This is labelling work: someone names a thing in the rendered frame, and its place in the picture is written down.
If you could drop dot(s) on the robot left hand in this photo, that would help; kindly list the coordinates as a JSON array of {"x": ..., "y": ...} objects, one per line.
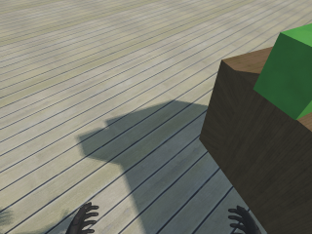
[{"x": 78, "y": 223}]

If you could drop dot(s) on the robot right hand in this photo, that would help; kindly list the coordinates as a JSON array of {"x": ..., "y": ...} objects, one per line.
[{"x": 244, "y": 217}]

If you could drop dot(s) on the carton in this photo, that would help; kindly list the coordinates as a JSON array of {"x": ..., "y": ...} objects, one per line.
[{"x": 286, "y": 77}]

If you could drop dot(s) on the pedestal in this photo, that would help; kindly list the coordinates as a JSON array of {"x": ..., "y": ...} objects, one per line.
[{"x": 264, "y": 153}]

